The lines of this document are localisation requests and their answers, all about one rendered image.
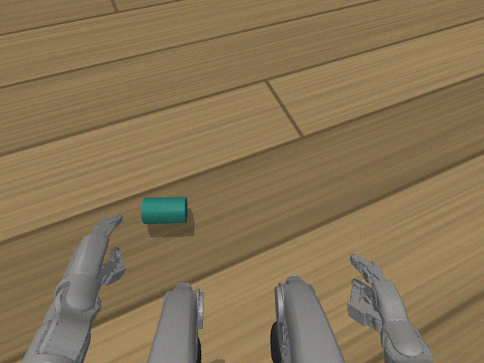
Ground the left robot arm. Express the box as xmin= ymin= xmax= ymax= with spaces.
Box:
xmin=21 ymin=274 xmax=101 ymax=363

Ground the right robot hand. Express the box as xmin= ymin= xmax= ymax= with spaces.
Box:
xmin=347 ymin=254 xmax=409 ymax=333

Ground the right robot arm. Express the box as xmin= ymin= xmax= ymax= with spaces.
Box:
xmin=380 ymin=321 xmax=433 ymax=363

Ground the left robot hand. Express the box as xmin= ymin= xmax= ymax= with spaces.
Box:
xmin=63 ymin=214 xmax=127 ymax=287

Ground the can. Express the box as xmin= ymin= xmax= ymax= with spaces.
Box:
xmin=141 ymin=197 xmax=188 ymax=224

